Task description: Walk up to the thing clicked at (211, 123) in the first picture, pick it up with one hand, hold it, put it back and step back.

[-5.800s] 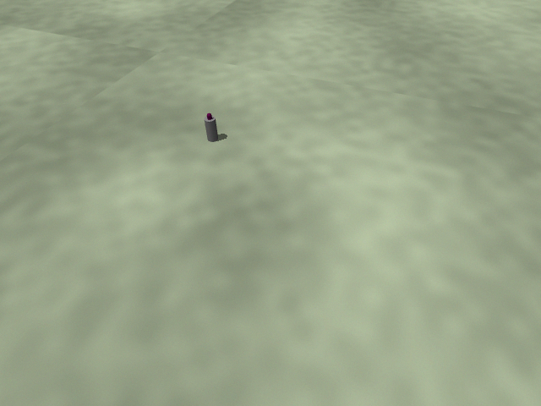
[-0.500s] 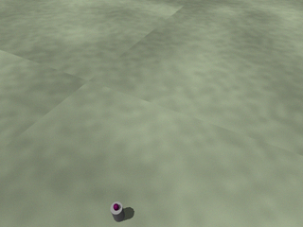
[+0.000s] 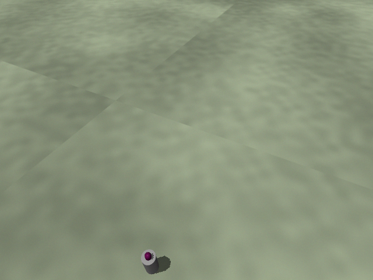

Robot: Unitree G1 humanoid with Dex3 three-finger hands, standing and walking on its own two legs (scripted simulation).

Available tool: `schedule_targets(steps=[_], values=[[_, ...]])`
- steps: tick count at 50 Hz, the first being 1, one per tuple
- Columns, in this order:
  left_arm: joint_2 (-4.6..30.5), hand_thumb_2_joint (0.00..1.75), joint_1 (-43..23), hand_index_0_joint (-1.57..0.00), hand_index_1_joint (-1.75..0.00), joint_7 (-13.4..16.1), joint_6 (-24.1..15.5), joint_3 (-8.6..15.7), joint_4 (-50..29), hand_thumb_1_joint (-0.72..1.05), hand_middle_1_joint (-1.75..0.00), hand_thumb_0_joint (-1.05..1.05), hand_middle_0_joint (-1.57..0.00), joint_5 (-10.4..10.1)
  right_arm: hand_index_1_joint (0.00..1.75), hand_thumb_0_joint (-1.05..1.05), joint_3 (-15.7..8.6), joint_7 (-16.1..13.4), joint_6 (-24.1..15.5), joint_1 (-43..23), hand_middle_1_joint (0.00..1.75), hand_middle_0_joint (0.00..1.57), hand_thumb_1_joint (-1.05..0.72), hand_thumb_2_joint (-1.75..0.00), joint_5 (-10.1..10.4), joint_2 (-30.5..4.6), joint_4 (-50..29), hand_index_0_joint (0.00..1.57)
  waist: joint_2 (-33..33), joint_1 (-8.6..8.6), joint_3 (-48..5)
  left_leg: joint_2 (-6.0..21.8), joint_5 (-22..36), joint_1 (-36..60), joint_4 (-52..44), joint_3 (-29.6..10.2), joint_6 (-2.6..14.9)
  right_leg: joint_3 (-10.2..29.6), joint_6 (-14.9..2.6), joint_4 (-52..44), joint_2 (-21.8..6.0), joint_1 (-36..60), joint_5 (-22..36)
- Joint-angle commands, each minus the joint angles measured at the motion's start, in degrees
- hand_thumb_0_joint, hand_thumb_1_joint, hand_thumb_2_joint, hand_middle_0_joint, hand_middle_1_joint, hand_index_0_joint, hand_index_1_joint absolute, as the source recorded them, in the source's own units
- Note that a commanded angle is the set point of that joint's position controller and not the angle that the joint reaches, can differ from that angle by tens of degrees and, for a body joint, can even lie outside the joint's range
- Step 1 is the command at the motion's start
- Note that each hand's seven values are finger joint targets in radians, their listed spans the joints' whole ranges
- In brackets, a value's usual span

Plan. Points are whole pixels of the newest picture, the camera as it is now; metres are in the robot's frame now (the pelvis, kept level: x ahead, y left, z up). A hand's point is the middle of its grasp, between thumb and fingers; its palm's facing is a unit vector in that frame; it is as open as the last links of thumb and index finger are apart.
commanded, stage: walk up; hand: left
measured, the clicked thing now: (149, 261) +0.38 +0.19 -0.69
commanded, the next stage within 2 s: stand in 0.42 s
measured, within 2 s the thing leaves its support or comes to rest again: neither
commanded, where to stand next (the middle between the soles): +0.04 -0.01 m, yaw -1 degrees
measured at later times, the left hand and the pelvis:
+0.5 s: hand out of the picture +0.10 +0.26 -0.15, palm faces -0.01 -0.94 -0.34, open 7.4 cm; pelvis +0.01 +0.01 +0.00, yaw +0 degrees
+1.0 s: hand out of the picture +0.06 +0.26 -0.15, palm faces -0.01 -0.94 -0.34, open 7.4 cm; pelvis -0.01 +0.00 +0.00, yaw +0 degrees
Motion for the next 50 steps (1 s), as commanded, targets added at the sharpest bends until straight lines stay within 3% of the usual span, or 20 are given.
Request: schedule_targets(steps=[1,20,21,24,33,37,41,46,50], values=[[12.29,0.90,-3.90,-0.20,-0.30,0.91,-1.19,2.33,-3.78,0.90,-0.30,0.00,-0.20,-0.03,0.30,0.00,-2.12,-1.10,-1.54,-2.99,0.30,0.20,-0.90,-0.90,0.21,-12.16,-3.41,0.20,-1.71,-0.33,-3.96,5.04,6.26,0.36,-3.79,-4.50,2.66,5.43,-1.95,-4.89,-5.96,0.52,4.15],[11.36,0.90,-4.02,-0.20,-0.30,0.92,-0.69,2.43,-4.05,0.90,-0.30,0.00,-0.20,0.01,0.30,0.00,-2.40,-1.48,-1.77,-2.55,0.30,0.20,-0.90,-0.90,0.01,-11.97,-3.46,0.20,-0.20,-0.24,-4.26,5.58,10.24,1.00,-5.22,-4.40,2.40,4.65,-1.64,-3.77,-5.76,2.25,8.43],[11.30,0.90,-4.33,-0.20,-0.30,1.06,-0.64,2.24,-4.05,0.90,-0.30,0.00,-0.20,0.01,0.30,0.00,-2.14,-1.67,-1.74,-4.16,0.30,0.20,-0.90,-0.90,0.02,-12.06,-3.84,0.20,-0.05,0.01,-2.86,6.51,15.13,0.02,-5.30,-4.82,2.01,5.36,-1.46,-4.20,-6.80,2.08,11.93],[11.49,0.90,-3.65,-0.20,-0.30,1.10,-0.56,2.35,-3.66,0.90,-0.30,0.00,-0.20,-0.19,0.30,0.00,-2.10,-1.72,-1.83,-3.94,0.30,0.20,-0.90,-0.90,0.13,-12.06,-3.80,0.20,-0.06,-0.13,-4.09,6.62,16.65,1.68,-5.20,-4.71,1.68,5.25,-1.27,-4.09,-6.75,2.82,12.24],[11.70,0.90,-3.89,-0.20,-0.30,1.06,-0.57,2.13,-3.84,0.90,-0.30,0.00,-0.20,-0.02,0.30,0.00,-1.95,-1.49,-1.53,-4.14,0.30,0.20,-0.90,-0.90,0.16,-11.89,-3.48,0.20,-1.15,-0.47,-6.03,6.58,12.02,2.91,-6.03,-4.65,1.64,5.17,-1.42,-5.16,-6.87,2.71,9.15],[11.55,0.90,-3.24,-0.20,-0.30,1.04,-0.64,2.01,-3.60,0.90,-0.30,0.00,-0.20,-0.04,0.30,0.00,-1.79,-1.41,-1.55,-4.14,0.30,0.20,-0.90,-0.90,0.16,-11.78,-3.27,0.20,-0.80,-0.39,-5.35,6.56,12.09,2.93,-6.16,-4.69,1.70,5.36,-1.41,-5.53,-7.02,2.16,9.36],[12.07,0.90,-3.32,-0.20,-0.30,1.07,-0.66,2.09,-3.59,0.90,-0.30,0.00,-0.20,0.07,0.30,0.00,-1.84,-1.25,-1.31,-4.05,0.30,0.20,-0.90,-0.90,0.14,-11.76,-3.29,0.20,-1.86,-0.49,-4.18,6.47,8.06,2.21,-6.71,-5.04,1.84,5.26,-1.27,-6.41,-6.81,0.91,5.05],[11.84,0.90,-2.74,-0.20,-0.30,1.03,-0.81,1.95,-3.64,0.90,-0.30,0.00,-0.20,0.13,0.30,0.00,-1.82,-1.18,-1.27,-4.03,0.30,0.20,-0.90,-0.90,0.13,-11.95,-3.23,0.20,-1.06,-0.50,-3.74,6.26,6.80,1.85,-6.39,-4.98,1.88,5.67,-1.32,-7.05,-7.00,0.45,4.89],[12.07,0.90,-2.53,-0.20,-0.30,1.00,-0.78,1.99,-3.67,0.90,-0.30,0.00,-0.20,0.07,0.30,0.00,-1.81,-1.07,-1.19,-3.41,0.30,0.20,-0.90,-0.90,0.00,-11.77,-3.09,0.20,-1.11,-0.56,-2.25,5.83,3.18,0.21,-6.95,-5.22,1.68,5.64,-1.16,-7.61,-6.66,-0.43,1.08]])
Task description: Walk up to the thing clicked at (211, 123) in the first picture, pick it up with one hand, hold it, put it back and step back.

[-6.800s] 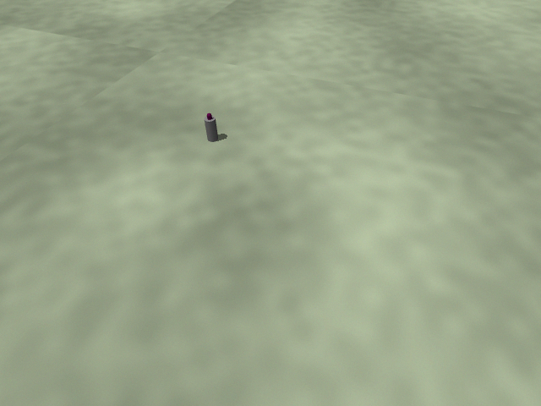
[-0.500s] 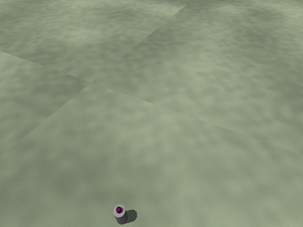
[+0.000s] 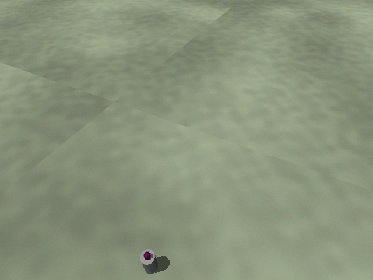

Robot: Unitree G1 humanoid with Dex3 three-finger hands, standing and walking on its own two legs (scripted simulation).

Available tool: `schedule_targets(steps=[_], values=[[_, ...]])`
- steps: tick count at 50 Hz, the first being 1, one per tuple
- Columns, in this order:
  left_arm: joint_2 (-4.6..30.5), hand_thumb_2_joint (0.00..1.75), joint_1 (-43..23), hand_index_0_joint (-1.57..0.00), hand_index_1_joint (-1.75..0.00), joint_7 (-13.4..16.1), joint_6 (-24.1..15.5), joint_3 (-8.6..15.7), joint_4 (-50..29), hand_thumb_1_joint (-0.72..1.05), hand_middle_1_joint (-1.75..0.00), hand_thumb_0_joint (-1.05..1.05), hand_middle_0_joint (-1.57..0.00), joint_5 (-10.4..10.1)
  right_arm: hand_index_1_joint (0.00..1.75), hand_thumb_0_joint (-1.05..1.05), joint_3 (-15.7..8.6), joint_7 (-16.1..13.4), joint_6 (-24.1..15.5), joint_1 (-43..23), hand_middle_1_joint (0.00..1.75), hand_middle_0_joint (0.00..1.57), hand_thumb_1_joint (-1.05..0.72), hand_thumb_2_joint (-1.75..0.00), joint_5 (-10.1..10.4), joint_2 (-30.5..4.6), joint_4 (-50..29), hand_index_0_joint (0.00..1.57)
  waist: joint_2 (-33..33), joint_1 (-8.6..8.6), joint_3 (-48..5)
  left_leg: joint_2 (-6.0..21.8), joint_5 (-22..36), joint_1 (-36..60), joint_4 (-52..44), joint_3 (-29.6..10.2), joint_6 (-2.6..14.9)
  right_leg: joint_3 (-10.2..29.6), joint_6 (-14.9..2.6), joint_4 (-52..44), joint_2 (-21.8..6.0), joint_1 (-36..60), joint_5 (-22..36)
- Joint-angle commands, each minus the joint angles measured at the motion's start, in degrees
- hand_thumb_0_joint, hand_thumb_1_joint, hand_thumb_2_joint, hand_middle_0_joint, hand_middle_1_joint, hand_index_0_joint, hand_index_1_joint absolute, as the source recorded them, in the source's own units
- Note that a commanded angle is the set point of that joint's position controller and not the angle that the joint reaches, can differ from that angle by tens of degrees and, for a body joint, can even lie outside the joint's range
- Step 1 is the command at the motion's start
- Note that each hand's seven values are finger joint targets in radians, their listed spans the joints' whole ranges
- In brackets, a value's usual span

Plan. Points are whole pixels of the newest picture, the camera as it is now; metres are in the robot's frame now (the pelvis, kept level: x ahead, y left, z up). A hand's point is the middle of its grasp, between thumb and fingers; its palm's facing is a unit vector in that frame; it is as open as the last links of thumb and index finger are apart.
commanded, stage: stand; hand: left
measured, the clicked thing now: (149, 260) +0.39 +0.19 -0.69
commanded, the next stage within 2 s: go down in 1.62 s
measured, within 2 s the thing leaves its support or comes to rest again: neither
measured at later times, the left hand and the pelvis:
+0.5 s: hand out of the picture +0.07 +0.25 -0.16, palm faces -0.02 -0.94 -0.34, open 7.4 cm; pelvis +0.00 +0.00 +0.00, yaw +0 degrees
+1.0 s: hand out of the picture +0.08 +0.26 -0.16, palm faces -0.02 -0.94 -0.34, open 7.4 cm; pelvis +0.02 +0.00 +0.00, yaw +0 degrees
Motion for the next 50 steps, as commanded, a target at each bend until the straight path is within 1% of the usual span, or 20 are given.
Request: schedule_targets(steps=[1,3,4,9,12,16,18,21,26,29,33,35,36,37,40,42,45,47,49,50], values=[[12.28,0.90,-2.31,-0.20,-0.30,0.81,-1.03,2.10,-3.33,0.90,-0.30,0.00,-0.20,0.02,0.30,0.00,-2.12,-0.89,-1.22,-2.61,0.30,0.20,-0.90,-0.90,0.14,-12.03,-3.17,0.20,-0.94,-0.14,-1.88,6.07,-0.91,-0.82,-3.58,-5.38,1.88,5.65,-1.42,-4.71,-6.54,-1.76,-2.49],[12.48,0.90,-2.42,-0.20,-0.30,0.84,-1.02,2.19,-3.51,0.90,-0.30,0.00,-0.20,0.17,0.30,0.00,-2.19,-0.82,-1.18,-2.47,0.30,0.20,-0.90,-0.90,0.08,-11.97,-3.34,0.20,-1.05,-0.20,-2.14,6.08,-0.73,-0.95,-3.50,-5.50,1.95,5.65,-1.50,-4.60,-6.62,-1.58,-2.77],[12.79,0.90,-2.39,-0.20,-0.30,0.75,-0.99,2.34,-3.46,0.90,-0.30,0.00,-0.20,0.07,0.30,0.00,-1.98,-0.84,-1.20,-1.80,0.30,0.20,-0.90,-0.90,0.09,-11.58,-3.20,0.20,-0.84,-0.44,-1.78,5.77,-1.87,-1.44,-3.79,-5.34,1.82,5.91,-1.49,-4.90,-6.58,-2.17,-3.30],[12.22,0.90,-1.79,-0.20,-0.30,0.66,-0.86,2.17,-3.79,0.90,-0.30,0.00,-0.20,-0.01,0.30,0.00,-2.06,-0.86,-1.34,-1.62,0.30,0.20,-0.90,-0.90,0.01,-12.13,-3.26,0.20,0.34,-0.09,-1.96,6.12,-1.57,-2.02,-4.02,-5.87,1.87,5.63,-1.73,-3.98,-6.38,-1.63,-2.87],[12.61,0.90,-1.68,-0.20,-0.30,0.70,-1.04,2.24,-3.92,0.90,-0.30,0.00,-0.20,0.14,0.30,0.00,-2.05,-0.94,-1.39,-1.85,0.30,0.20,-0.90,-0.90,0.10,-11.88,-3.44,0.20,-0.59,-0.02,-3.33,6.45,1.61,-0.88,-3.28,-5.95,1.94,5.64,-1.82,-3.36,-6.66,-1.02,-0.61],[12.40,0.90,-1.68,-0.20,-0.30,0.77,-1.15,2.12,-4.11,0.90,-0.30,0.00,-0.20,0.05,0.30,0.00,-1.94,-0.99,-1.39,-1.16,0.30,0.20,-0.90,-0.90,0.16,-12.06,-3.37,0.20,-0.75,-0.15,-3.49,6.40,3.65,-0.77,-2.80,-5.66,1.97,5.63,-1.67,-3.31,-6.85,-0.50,1.73],[12.30,0.90,-1.24,-0.20,-0.30,0.65,-1.07,2.04,-3.85,0.90,-0.30,0.00,-0.20,-0.10,0.30,0.00,-1.72,-1.01,-1.44,-0.98,0.30,0.20,-0.90,-0.90,0.17,-11.92,-3.16,0.20,-0.17,-0.22,-2.61,6.12,1.21,-1.18,-3.43,-5.58,1.71,5.57,-1.59,-3.47,-6.57,-1.22,0.06],[12.34,0.90,-1.70,-0.20,-0.30,0.67,-0.82,2.18,-4.00,0.90,-0.30,0.00,-0.20,0.02,0.30,0.00,-1.81,-1.08,-1.40,-0.95,0.30,0.20,-0.90,-0.90,0.02,-12.18,-3.22,0.20,-0.18,-0.08,-2.57,6.39,0.91,-1.63,-3.70,-5.66,1.83,5.54,-1.84,-3.07,-6.61,-0.94,-0.28],[12.52,0.90,-1.16,-0.20,-0.30,0.71,-1.10,1.98,-3.99,0.90,-0.30,0.00,-0.20,-0.02,0.30,0.00,-1.82,-0.97,-1.38,-1.00,0.30,0.20,-0.90,-0.90,0.20,-12.03,-3.37,0.20,-1.44,-0.11,-2.65,6.35,2.73,-0.83,-3.12,-5.75,1.80,5.48,-1.67,-3.60,-6.57,-1.39,-0.38],[12.38,0.90,-1.46,-0.20,-0.30,0.82,-1.15,1.99,-4.22,0.90,-0.30,0.00,-0.20,0.08,0.30,0.00,-1.88,-1.03,-1.28,-1.08,0.30,0.20,-0.90,-0.90,0.21,-12.32,-3.48,0.20,-1.05,-0.18,-2.95,6.28,3.29,-0.84,-2.43,-5.43,2.08,5.68,-1.70,-3.77,-7.01,-0.87,1.67],[12.54,0.90,-1.48,-0.20,-0.30,0.73,-0.99,2.10,-4.07,0.90,-0.30,0.00,-0.20,-0.07,0.30,0.00,-1.68,-0.97,-1.31,-0.84,0.30,0.20,-0.90,-0.90,0.06,-11.89,-3.43,0.20,-0.58,-0.15,-2.09,5.97,0.17,-2.07,-3.83,-5.81,1.63,5.36,-1.54,-3.39,-6.52,-1.08,-1.62],[12.21,0.90,-1.56,-0.20,-0.30,0.71,-0.89,2.10,-4.20,0.90,-0.30,0.00,-0.20,0.08,0.30,0.00,-1.80,-1.05,-1.39,-0.87,0.30,0.20,-0.90,-0.90,0.08,-12.23,-3.55,0.20,0.09,-0.09,-3.02,6.44,2.18,-1.95,-3.65,-5.87,1.86,5.37,-1.75,-3.08,-6.73,-0.08,0.73],[12.12,0.90,-1.06,-0.20,-0.30,0.69,-0.94,1.94,-4.17,0.90,-0.30,0.00,-0.20,-0.10,0.30,0.00,-1.68,-0.97,-1.43,-1.49,0.30,0.20,-0.90,-0.90,0.22,-12.10,-3.58,0.20,0.17,0.21,-2.21,6.17,2.56,-1.54,-3.60,-5.90,1.69,5.18,-1.64,-3.29,-6.56,-0.84,0.28],[12.44,0.90,-1.32,-0.20,-0.30,0.74,-1.05,2.08,-4.18,0.90,-0.30,0.00,-0.20,-0.02,0.30,0.00,-1.74,-0.98,-1.46,-1.12,0.30,0.20,-0.90,-0.90,0.17,-12.11,-3.56,0.20,-0.35,-0.07,-3.08,6.26,2.89,-1.13,-3.24,-5.78,1.72,5.47,-1.66,-3.32,-6.80,-0.25,0.57],[12.53,0.90,-1.73,-0.20,-0.30,0.80,-1.09,2.14,-4.35,0.90,-0.30,0.00,-0.20,0.02,0.30,0.00,-1.73,-1.15,-1.55,-1.11,0.30,0.20,-0.90,-0.90,0.11,-12.20,-3.68,0.20,-0.18,-0.11,-4.51,6.48,7.40,-0.28,-2.42,-5.44,1.79,5.26,-1.67,-2.58,-7.06,0.81,4.75],[12.30,0.90,-0.99,-0.20,-0.30,0.79,-1.05,1.96,-4.19,0.90,-0.30,0.00,-0.20,-0.03,0.30,0.00,-1.74,-1.19,-1.55,-1.47,0.30,0.20,-0.90,-0.90,0.24,-12.27,-3.64,0.20,-0.30,0.04,-4.67,6.63,7.49,0.67,-2.33,-5.51,1.78,4.98,-1.59,-2.50,-6.99,0.54,4.78],[12.49,0.90,-1.60,-0.20,-0.30,0.93,-1.10,2.05,-4.39,0.90,-0.30,0.00,-0.20,-0.11,0.30,0.00,-1.74,-1.24,-1.52,-1.12,0.30,0.20,-0.90,-0.90,0.22,-12.08,-3.59,0.20,-0.87,-0.11,-5.24,6.71,10.27,0.84,-2.03,-5.39,1.81,4.89,-1.52,-2.32,-7.09,1.35,7.49],[12.27,0.90,-1.25,-0.20,-0.30,0.97,-1.15,2.02,-4.24,0.90,-0.30,0.00,-0.20,-0.05,0.30,0.00,-1.80,-1.30,-1.38,-1.36,0.30,0.20,-0.90,-0.90,0.27,-12.36,-3.59,0.20,-0.65,-0.03,-4.86,6.60,9.78,1.03,-1.60,-5.10,1.97,5.03,-1.41,-2.63,-7.20,1.41,7.86],[12.29,0.90,-1.46,-0.20,-0.30,1.01,-1.07,2.00,-4.04,0.90,-0.30,0.00,-0.20,-0.11,0.30,0.00,-1.71,-1.27,-1.24,-1.04,0.30,0.20,-0.90,-0.90,0.26,-12.11,-3.53,0.20,-0.94,-0.26,-3.55,6.36,7.16,0.00,-2.39,-5.25,1.76,5.00,-1.35,-3.11,-7.03,0.68,5.03],[12.60,0.90,-1.57,-0.20,-0.30,1.02,-1.03,2.15,-4.21,0.90,-0.30,0.00,-0.20,-0.03,0.30,0.00,-1.79,-1.31,-1.21,-1.33,0.30,0.20,-0.90,-0.90,0.17,-12.07,-3.62,0.20,-1.15,-0.11,-3.75,6.50,7.22,0.42,-2.19,-5.23,1.76,5.00,-1.54,-2.94,-7.04,0.74,5.06]])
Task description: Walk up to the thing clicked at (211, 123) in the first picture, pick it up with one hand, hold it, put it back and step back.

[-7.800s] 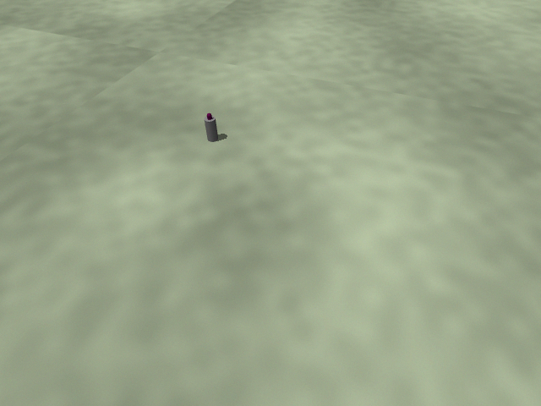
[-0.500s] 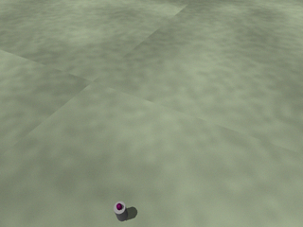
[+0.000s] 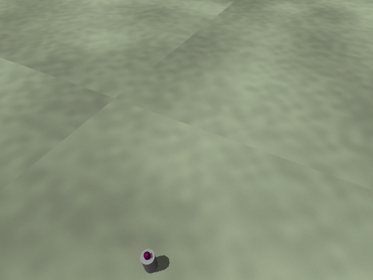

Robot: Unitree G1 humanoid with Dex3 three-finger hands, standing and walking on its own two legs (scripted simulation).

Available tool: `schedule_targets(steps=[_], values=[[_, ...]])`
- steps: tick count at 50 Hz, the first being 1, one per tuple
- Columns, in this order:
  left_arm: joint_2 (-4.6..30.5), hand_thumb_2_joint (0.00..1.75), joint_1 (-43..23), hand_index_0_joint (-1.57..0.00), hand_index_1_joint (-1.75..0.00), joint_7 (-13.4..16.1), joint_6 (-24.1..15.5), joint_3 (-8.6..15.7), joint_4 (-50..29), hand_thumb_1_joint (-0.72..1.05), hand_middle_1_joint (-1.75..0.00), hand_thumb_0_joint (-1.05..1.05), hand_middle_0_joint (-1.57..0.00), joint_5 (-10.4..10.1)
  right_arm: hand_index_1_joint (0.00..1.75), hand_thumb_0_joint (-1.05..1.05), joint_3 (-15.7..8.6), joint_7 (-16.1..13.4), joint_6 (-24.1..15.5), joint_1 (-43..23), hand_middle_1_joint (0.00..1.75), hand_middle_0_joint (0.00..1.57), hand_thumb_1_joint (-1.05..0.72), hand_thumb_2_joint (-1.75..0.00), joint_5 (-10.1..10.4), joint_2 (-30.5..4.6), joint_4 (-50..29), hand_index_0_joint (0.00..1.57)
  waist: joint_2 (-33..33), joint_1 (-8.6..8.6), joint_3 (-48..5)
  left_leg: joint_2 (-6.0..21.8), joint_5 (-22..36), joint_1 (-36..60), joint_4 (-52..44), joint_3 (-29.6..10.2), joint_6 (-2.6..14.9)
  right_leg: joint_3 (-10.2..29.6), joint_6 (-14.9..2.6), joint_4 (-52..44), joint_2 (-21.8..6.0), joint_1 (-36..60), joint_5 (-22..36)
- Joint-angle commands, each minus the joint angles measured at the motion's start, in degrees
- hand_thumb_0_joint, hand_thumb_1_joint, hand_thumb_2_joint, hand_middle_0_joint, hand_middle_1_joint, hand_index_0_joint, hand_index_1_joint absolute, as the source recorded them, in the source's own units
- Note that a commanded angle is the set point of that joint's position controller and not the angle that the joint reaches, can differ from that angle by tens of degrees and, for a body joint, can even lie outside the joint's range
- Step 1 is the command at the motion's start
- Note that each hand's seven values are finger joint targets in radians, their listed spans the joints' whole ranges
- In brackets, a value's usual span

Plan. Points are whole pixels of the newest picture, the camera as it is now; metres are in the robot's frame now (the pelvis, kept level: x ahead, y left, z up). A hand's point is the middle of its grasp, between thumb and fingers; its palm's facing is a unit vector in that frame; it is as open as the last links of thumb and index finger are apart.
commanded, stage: stand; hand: left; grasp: from the side
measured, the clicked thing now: (148, 260) +0.38 +0.19 -0.69
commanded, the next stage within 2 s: go down in 0.62 s
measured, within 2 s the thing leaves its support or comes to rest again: neither
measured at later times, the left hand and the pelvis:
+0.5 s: hand out of the picture +0.08 +0.25 -0.16, palm faces -0.02 -0.94 -0.34, open 7.4 cm; pelvis +0.01 +0.00 +0.00, yaw +0 degrees
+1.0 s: hand out of the picture +0.17 +0.26 -0.17, palm faces +0.06 -0.94 -0.33, open 11.9 cm; pelvis -0.01 +0.00 -0.03, yaw -1 degrees
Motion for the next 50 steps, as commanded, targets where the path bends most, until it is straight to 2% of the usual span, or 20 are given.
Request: schedule_targets(steps=[1,13,17,27,31,35,36,37,38,39,40,41,42,43,44,45,46,47,50], values=[[12.05,0.90,-2.07,-0.20,-0.30,0.89,-0.95,2.24,-3.18,0.90,-0.30,0.00,-0.20,-0.10,0.30,0.00,-2.08,-1.04,-1.21,-2.21,0.30,0.20,-0.90,-0.90,0.07,-11.94,-3.19,0.20,-0.39,-0.13,-3.72,6.58,8.69,0.63,-2.63,-4.85,1.64,5.37,-1.56,-3.15,-6.86,0.45,6.50],[12.05,0.90,-1.91,-0.20,-0.30,0.97,-1.05,2.39,-3.10,0.90,-0.30,0.00,-0.20,-0.01,0.30,0.00,-2.19,-1.09,-1.29,-2.11,0.30,0.20,-0.90,-0.90,0.20,-11.95,-3.78,0.20,-0.66,-0.07,-4.79,6.80,12.08,1.55,-2.23,-4.95,1.76,4.80,-1.53,-2.70,-6.89,1.90,9.24],[12.01,0.90,-2.33,-0.20,-0.30,0.97,-1.00,2.37,-3.33,0.90,-0.30,0.00,-0.20,0.02,0.30,0.00,-2.11,-1.16,-1.18,-2.24,0.30,0.20,-0.90,-0.90,0.23,-11.84,-3.70,0.20,-0.29,-0.14,-4.03,6.71,10.14,1.13,-2.37,-4.81,1.82,5.15,-1.64,-3.14,-7.08,1.54,8.33],[12.08,0.90,-2.11,-0.20,-0.30,1.05,-0.92,2.58,-3.32,0.90,-0.30,0.00,-0.20,-0.04,0.30,0.00,-2.17,-1.20,-1.28,-2.25,0.30,0.20,-0.90,-0.90,0.24,-11.77,-3.97,0.20,-0.35,0.00,-4.46,6.84,12.14,1.90,-2.38,-5.01,1.90,4.76,-1.76,-2.71,-6.96,2.21,9.54],[12.00,0.90,-2.17,-0.20,-0.30,0.96,-0.79,2.65,-3.34,0.90,-0.30,0.00,-0.20,-0.03,0.30,0.00,-2.18,-1.15,-1.19,-2.23,0.30,0.20,-0.90,-0.90,0.17,-11.71,-3.93,0.20,-0.25,0.08,-2.30,6.40,8.23,0.16,-3.29,-5.02,1.63,4.83,-1.70,-3.47,-6.65,1.07,5.31],[12.05,0.90,-1.67,-0.20,-0.30,0.83,-0.82,2.68,-3.46,0.90,-0.30,0.00,-0.20,0.14,0.30,0.00,-2.30,-1.11,-1.18,-1.97,0.30,0.20,-0.90,-0.90,0.11,-12.02,-4.13,0.20,-0.58,-0.03,-3.21,6.42,6.83,0.63,-3.08,-4.81,2.01,5.22,-1.83,-3.66,-6.87,1.04,5.23],[12.11,0.82,-2.07,-0.27,-0.22,0.87,-0.82,2.63,-3.51,0.82,-0.22,0.00,-0.28,0.03,0.30,0.00,-2.14,-1.07,-1.20,-1.85,0.30,0.21,-0.95,-0.92,0.10,-11.74,-4.12,0.21,-0.30,-0.10,-2.87,6.39,7.49,0.20,-3.47,-5.08,1.69,5.03,-1.76,-3.41,-6.69,0.84,4.76],[2.69,0.74,-22.17,-0.19,-0.14,1.89,-6.44,2.54,-23.61,0.74,-0.14,0.00,-0.20,-3.49,0.30,0.00,-0.14,-2.37,-4.06,-0.75,0.30,0.20,-0.99,-0.92,4.14,-2.65,-20.45,0.20,2.45,-6.91,0.76,-1.33,-1.12,-4.75,0.25,2.95,1.20,1.22,-1.58,0.85,1.11,-13.39,2.20],[5.27,0.66,-28.03,-0.11,-0.06,2.24,-6.09,3.53,-21.11,0.66,-0.06,0.00,-0.12,-3.31,0.30,0.00,-0.49,-2.88,-3.99,2.29,0.30,0.20,-1.00,-0.93,4.04,-4.16,-17.27,0.20,-0.22,-5.67,-1.74,-1.53,-2.34,-4.38,1.62,2.77,1.38,0.47,-1.36,1.53,1.13,-10.65,0.82],[9.55,0.58,-18.00,-0.03,-0.01,2.66,-3.68,6.80,-10.38,0.58,-0.02,0.00,-0.04,-2.36,0.30,0.00,-1.13,-3.11,-3.29,4.13,0.30,0.20,-1.01,-0.93,3.77,-5.94,-16.36,0.20,-2.01,-4.62,-1.00,-1.75,-3.71,-6.81,3.03,2.75,1.61,-0.13,-1.68,2.27,1.51,-10.90,-1.30],[10.72,0.50,-13.44,-0.01,-0.04,2.18,-2.78,8.51,-6.97,0.50,-0.05,0.00,-0.01,-2.10,0.30,0.00,-1.80,-3.12,-2.85,4.62,0.30,0.20,-0.99,-0.93,3.84,-5.86,-17.68,0.20,-3.00,-2.52,-1.29,-1.35,-2.00,-9.30,4.96,2.59,1.53,-0.64,-1.71,4.35,1.62,-11.39,-1.19],[11.95,0.42,-14.82,-0.01,-0.05,1.69,-2.55,8.83,-8.17,0.42,-0.06,0.00,0.00,-1.16,0.30,0.00,-2.55,-3.44,-2.76,5.59,0.30,0.20,-1.00,-0.93,3.45,-5.83,-19.15,0.20,-3.07,-2.01,-4.70,-1.53,-0.17,-9.58,6.74,2.68,1.57,-0.24,-1.74,5.96,1.62,-11.86,0.22],[14.86,0.34,-18.07,-0.01,-0.06,1.49,-3.26,10.61,-11.22,0.34,-0.07,0.00,0.00,-0.52,0.30,0.00,-3.40,-3.94,-3.08,6.97,0.30,0.20,-0.99,-0.92,3.31,-5.79,-19.93,0.20,-2.48,-1.67,-9.86,-1.26,1.84,-8.78,8.36,2.19,1.48,0.17,-1.58,8.04,1.46,-11.59,2.99],[14.73,0.26,-16.42,-0.01,-0.05,0.87,-2.98,11.60,-9.61,0.26,-0.06,0.00,0.00,0.43,0.30,0.00,-4.00,-3.76,-3.51,7.25,0.30,0.20,-0.98,-0.92,2.72,-5.58,-21.30,0.20,-0.94,-1.85,-12.29,-1.45,2.88,-10.22,10.71,2.13,1.35,0.38,-1.58,10.51,1.32,-11.89,4.62],[14.06,0.23,-11.31,-0.02,-0.06,0.22,-2.07,12.20,-5.86,0.23,-0.08,0.00,0.00,1.54,0.30,0.00,-4.28,-3.44,-3.50,8.48,0.30,0.20,-0.97,-0.92,2.26,-5.58,-21.85,0.20,-1.11,-1.48,-13.95,-1.49,3.80,-12.26,12.95,1.82,1.24,0.30,-1.79,12.93,1.42,-12.71,5.31],[13.94,0.22,-7.70,-0.02,-0.06,-0.40,-1.45,13.90,-4.62,0.20,-0.07,0.00,-0.01,2.66,0.30,0.00,-5.10,-2.97,-3.49,9.28,0.30,0.20,-0.96,-0.92,1.63,-5.41,-22.54,0.20,-0.74,-0.14,-14.92,-1.67,4.49,-14.84,15.36,1.82,1.23,0.56,-1.98,15.03,1.38,-14.01,5.60],[14.06,0.21,-4.60,-0.02,-0.06,-0.67,-1.01,15.64,-5.68,0.14,-0.07,0.00,-0.01,2.96,0.30,0.00,-5.39,-2.63,-3.52,9.48,0.30,0.20,-0.96,-0.92,1.55,-4.97,-24.09,0.20,0.91,1.41,-16.95,-1.77,5.64,-15.38,16.36,1.81,0.87,0.66,-2.29,16.41,1.51,-13.28,5.73],[13.91,0.17,-4.04,-0.03,-0.05,-0.70,-0.55,16.23,-8.43,0.07,-0.06,0.00,-0.03,2.85,0.30,0.00,-5.43,-2.48,-3.59,9.37,0.30,0.20,-0.96,-0.91,1.58,-4.50,-25.42,0.20,2.95,2.11,-18.86,-1.93,5.58,-15.79,16.81,1.97,0.70,0.99,-2.42,17.01,1.49,-13.26,5.49],[10.37,0.16,-5.84,-0.04,-0.07,-1.13,1.89,14.85,-11.21,-0.07,-0.08,0.00,-0.03,2.54,0.30,0.00,-4.94,-2.20,-3.93,7.39,0.30,0.20,-0.93,-0.91,1.83,-3.68,-29.08,0.20,3.02,0.90,-15.72,-1.48,2.19,-19.88,18.74,1.43,0.47,0.49,-2.64,19.08,1.91,-18.20,1.21]])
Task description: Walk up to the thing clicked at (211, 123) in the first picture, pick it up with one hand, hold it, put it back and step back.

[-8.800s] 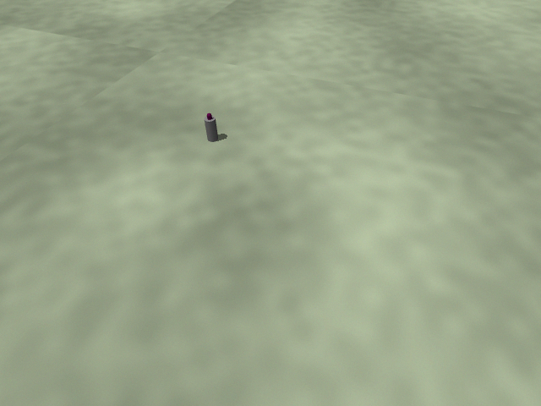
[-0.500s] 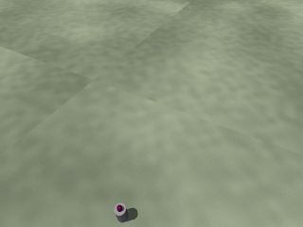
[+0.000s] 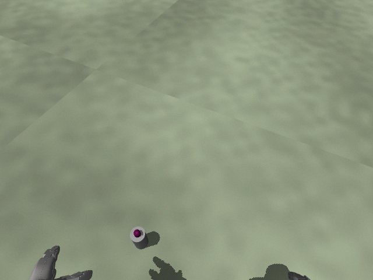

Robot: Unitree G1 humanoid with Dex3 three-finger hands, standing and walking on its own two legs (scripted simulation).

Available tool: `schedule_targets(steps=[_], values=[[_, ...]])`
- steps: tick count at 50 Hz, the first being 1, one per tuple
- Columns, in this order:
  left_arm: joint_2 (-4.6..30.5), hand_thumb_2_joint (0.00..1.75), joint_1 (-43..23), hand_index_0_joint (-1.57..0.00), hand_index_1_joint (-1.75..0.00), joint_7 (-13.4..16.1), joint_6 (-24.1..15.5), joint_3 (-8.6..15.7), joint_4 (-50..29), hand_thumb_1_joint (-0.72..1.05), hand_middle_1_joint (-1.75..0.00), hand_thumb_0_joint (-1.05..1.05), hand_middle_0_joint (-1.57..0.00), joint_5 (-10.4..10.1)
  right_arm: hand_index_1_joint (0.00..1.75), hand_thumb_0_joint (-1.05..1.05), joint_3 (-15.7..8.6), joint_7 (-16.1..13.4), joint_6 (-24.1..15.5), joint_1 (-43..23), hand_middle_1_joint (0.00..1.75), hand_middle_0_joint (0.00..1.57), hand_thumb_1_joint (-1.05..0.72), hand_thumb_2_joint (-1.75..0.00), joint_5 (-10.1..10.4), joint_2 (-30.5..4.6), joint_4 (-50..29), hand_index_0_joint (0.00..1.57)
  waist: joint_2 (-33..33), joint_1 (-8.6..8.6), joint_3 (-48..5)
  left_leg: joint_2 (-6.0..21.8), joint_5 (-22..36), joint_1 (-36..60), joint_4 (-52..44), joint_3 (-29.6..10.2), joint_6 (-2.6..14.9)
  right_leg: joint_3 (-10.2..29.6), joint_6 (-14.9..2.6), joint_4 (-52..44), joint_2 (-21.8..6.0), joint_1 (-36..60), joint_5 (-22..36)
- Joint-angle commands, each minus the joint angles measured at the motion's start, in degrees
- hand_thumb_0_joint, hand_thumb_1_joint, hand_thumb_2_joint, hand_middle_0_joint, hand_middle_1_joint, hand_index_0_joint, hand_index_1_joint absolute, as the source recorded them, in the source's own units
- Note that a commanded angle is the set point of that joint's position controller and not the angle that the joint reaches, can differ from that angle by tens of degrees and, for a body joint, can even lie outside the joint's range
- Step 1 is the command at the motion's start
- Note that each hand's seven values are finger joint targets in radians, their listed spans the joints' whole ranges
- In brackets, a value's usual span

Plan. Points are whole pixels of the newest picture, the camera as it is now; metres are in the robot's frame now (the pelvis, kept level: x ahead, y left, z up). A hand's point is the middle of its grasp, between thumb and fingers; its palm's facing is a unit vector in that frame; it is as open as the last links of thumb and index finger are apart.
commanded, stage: go down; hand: left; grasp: from the side
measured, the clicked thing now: (139, 237) +0.39 +0.20 -0.66
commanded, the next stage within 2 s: none
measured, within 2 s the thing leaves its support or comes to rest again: neither
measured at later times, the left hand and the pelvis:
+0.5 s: hand out of the picture +0.16 +0.29 -0.18, palm faces +0.11 -0.94 -0.31, open 17.2 cm; pelvis +0.00 +0.01 -0.07, yaw +0 degrees
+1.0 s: hand (61, 277) +0.19 +0.33 -0.25, palm faces +0.16 -0.95 -0.25, open 17.5 cm; pelvis -0.03 +0.01 -0.16, yaw +0 degrees
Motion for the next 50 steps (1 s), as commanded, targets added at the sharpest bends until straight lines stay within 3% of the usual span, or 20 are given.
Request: schedule_targets(steps=[1,3,5,8,12,14,20,24,25,29,30,34,35,38,39,43,45,49,50], values=[[11.51,0.14,4.17,-0.04,-0.07,-0.04,2.50,4.48,-5.25,-0.11,-0.07,0.00,-0.04,0.21,0.30,0.00,-3.60,-0.50,-2.31,-0.17,0.30,0.20,-0.93,-0.91,0.30,-10.23,-9.51,0.20,4.34,2.42,-11.20,-2.50,7.93,-1.55,0.97,0.78,0.72,-0.60,-2.03,0.73,1.14,1.00,6.36],[12.83,0.12,3.62,-0.04,-0.08,-0.85,2.71,5.70,-9.18,-0.27,-0.08,0.00,-0.04,-0.23,0.30,0.00,-3.85,-0.26,-2.89,-0.91,0.30,0.20,-0.92,-0.90,0.46,-10.19,-11.70,0.20,2.97,2.37,-11.66,-2.01,4.88,-5.23,3.99,0.32,0.91,-0.82,-2.01,3.80,1.36,-2.84,2.86],[11.53,0.09,6.24,-0.05,-0.07,-1.85,2.81,6.17,-12.39,-0.37,-0.08,0.00,-0.05,-0.65,0.30,0.00,-3.93,-0.21,-3.70,-0.55,0.30,0.20,-0.91,-0.90,0.44,-9.93,-13.60,0.20,2.40,1.99,-13.22,-1.79,2.47,-7.34,6.48,0.04,1.18,-0.97,-1.88,6.86,1.49,-5.41,0.71],[12.71,0.08,6.96,-0.06,-0.08,-3.00,2.60,7.71,-21.25,-0.42,-0.09,0.00,-0.05,-1.12,0.30,0.00,-4.36,-0.89,-4.73,0.48,0.30,0.20,-0.91,-0.90,0.49,-9.66,-15.55,0.20,3.66,1.52,-17.92,-1.58,3.64,-7.98,10.07,-0.12,1.31,-0.67,-1.79,10.82,1.26,-8.45,1.91],[12.25,0.05,9.37,-0.07,-0.08,-3.43,4.11,7.51,-30.30,-0.49,-0.08,0.00,-0.07,-1.40,0.30,0.00,-4.38,-1.83,-5.76,1.20,0.30,0.20,-0.91,-0.90,0.47,-9.26,-17.21,0.20,4.14,0.27,-20.49,-1.10,5.07,-8.27,13.00,-0.32,1.50,-0.32,-1.59,13.35,1.14,-10.88,3.59],[12.07,0.04,13.18,-0.07,-0.07,-3.23,5.49,8.31,-31.68,-0.52,-0.07,0.00,-0.07,-1.52,0.30,0.00,-4.31,-2.30,-6.08,1.16,0.30,0.20,-0.90,-0.90,0.34,-9.15,-17.55,0.20,3.01,0.20,-20.64,-1.06,5.98,-8.93,14.31,-0.31,1.68,-0.24,-1.38,13.81,1.07,-10.62,4.82],[11.68,0.01,16.30,-0.08,-0.05,-3.58,7.88,9.03,-36.81,-0.55,-0.05,0.00,-0.08,-2.08,0.30,0.00,-3.76,-3.33,-7.56,0.79,0.30,0.20,-0.89,-0.89,-0.16,-8.92,-18.64,0.20,5.56,-0.53,-19.13,-0.55,6.55,-10.90,16.83,-1.04,1.22,-0.98,-1.48,17.24,1.08,-14.53,3.92],[12.85,0.01,18.80,-0.08,-0.04,-4.00,8.24,11.08,-39.17,-0.55,-0.05,0.00,-0.08,-2.26,0.30,0.00,-3.48,-3.53,-8.32,0.45,0.30,0.20,-0.90,-0.90,-0.59,-8.32,-19.88,0.20,6.39,0.21,-19.30,-0.62,5.28,-13.05,18.19,-1.49,1.27,-1.17,-1.65,18.84,0.96,-16.28,2.59],[10.52,0.01,19.77,-0.08,-0.05,-4.58,8.25,9.35,-39.34,-0.56,-0.05,0.00,-0.08,-2.81,0.30,0.00,-3.32,-3.39,-8.61,0.14,0.30,0.20,-0.90,-0.90,-0.52,-8.34,-20.26,0.20,6.32,-0.13,-19.37,-0.51,6.58,-12.94,18.42,-1.66,1.15,-1.31,-1.76,19.56,1.06,-16.73,3.14],[11.35,0.00,21.01,-0.09,-0.05,-5.91,7.84,10.59,-41.25,-0.58,-0.05,0.00,-0.09,-3.62,0.30,0.00,-3.54,-3.16,-9.19,0.07,0.30,0.20,-0.91,-0.90,-0.97,-8.66,-20.87,0.20,7.42,-0.05,-20.84,-0.24,10.13,-13.98,20.67,-2.53,0.98,-1.85,-1.78,22.48,1.20,-19.15,4.62],[11.30,0.00,20.58,-0.08,-0.03,-6.14,7.64,10.81,-41.17,-0.56,-0.03,0.00,-0.08,-3.93,0.30,0.00,-3.33,-2.95,-9.44,-0.37,0.30,0.20,-0.91,-0.90,-0.97,-8.48,-21.04,0.20,7.16,0.12,-20.08,-0.53,7.99,-15.58,21.41,-2.33,1.12,-1.72,-1.71,22.76,1.07,-20.08,3.36],[13.13,0.00,22.36,-0.08,-0.03,-6.93,5.55,13.59,-40.93,-0.54,-0.02,0.00,-0.08,-4.46,0.30,0.00,-3.52,-2.69,-9.94,-0.61,0.30,0.20,-0.94,-0.91,-1.11,-8.48,-21.86,0.20,6.09,0.93,-21.32,-0.86,4.48,-19.57,24.13,-1.99,1.52,-1.39,-1.78,25.13,1.01,-22.61,1.27],[11.87,0.01,22.24,-0.08,-0.03,-7.53,4.91,12.38,-42.49,-0.56,-0.03,0.00,-0.08,-4.90,0.30,0.00,-3.44,-2.48,-10.10,-1.16,0.30,0.20,-0.93,-0.91,-1.05,-8.47,-22.64,0.20,6.66,0.84,-21.80,-0.80,4.34,-19.76,24.38,-2.22,1.37,-1.45,-1.92,26.05,1.08,-23.70,0.77],[13.56,0.01,23.28,-0.08,-0.04,-8.23,3.59,14.35,-43.29,-0.54,-0.04,0.00,-0.08,-5.62,0.30,0.00,-3.66,-2.44,-10.30,-1.00,0.30,0.20,-0.94,-0.91,-1.05,-8.83,-22.43,0.20,6.57,1.08,-24.03,-0.96,3.73,-21.06,26.62,-1.85,1.61,-1.05,-1.80,27.69,0.99,-25.07,0.85],[14.03,0.01,19.88,-0.07,-0.03,-8.40,2.81,14.18,-43.89,-0.52,-0.03,0.00,-0.07,-5.76,0.30,0.00,-3.67,-2.46,-10.53,-1.10,0.30,0.20,-0.94,-0.91,-1.04,-8.99,-22.38,0.20,6.21,0.03,-23.32,-1.05,1.79,-22.98,27.77,-1.73,1.76,-0.79,-1.66,28.18,0.91,-26.24,-0.11],[15.85,0.00,9.60,-0.08,-0.04,-10.25,-2.83,16.66,-37.76,-0.60,-0.04,0.00,-0.08,-7.57,0.30,0.00,-3.36,-2.45,-11.68,-2.16,0.30,0.20,-0.96,-0.91,-1.02,-9.55,-20.32,0.20,4.48,-1.01,-22.17,-0.96,-4.56,-31.59,33.41,-3.06,2.03,-0.62,-1.55,34.25,0.83,-35.81,-5.71],[18.57,0.03,6.00,-0.08,-0.06,-12.27,-6.76,18.49,-34.96,-0.59,-0.06,0.00,-0.07,-8.36,0.30,0.00,-3.51,-2.67,-12.19,-2.36,0.30,0.20,-0.96,-0.91,-1.01,-10.02,-19.81,0.20,4.10,-0.81,-23.54,-1.32,-8.66,-35.77,36.63,-2.51,2.36,0.23,-1.59,36.21,0.60,-38.90,-9.05],[21.79,0.05,3.02,-0.07,-0.08,-17.27,-12.65,20.73,-32.15,-0.57,-0.08,0.00,-0.06,-10.10,0.30,0.00,-3.61,-2.67,-12.74,-1.60,0.30,0.20,-0.93,-0.91,-1.20,-12.15,-18.50,0.20,8.54,0.49,-29.90,-0.99,-9.37,-36.74,39.73,-4.13,1.55,0.47,-2.00,42.82,0.58,-44.65,-10.55],[23.29,0.06,2.86,-0.05,-0.07,-18.13,-13.25,21.87,-32.14,-0.51,-0.07,0.00,-0.06,-10.21,0.30,0.00,-3.72,-2.72,-12.57,-1.32,0.30,0.20,-0.93,-0.91,-1.33,-12.39,-18.21,0.20,9.29,1.65,-31.87,-0.91,-8.69,-36.39,40.13,-4.27,1.38,0.75,-2.15,43.35,0.46,-44.81,-10.37]])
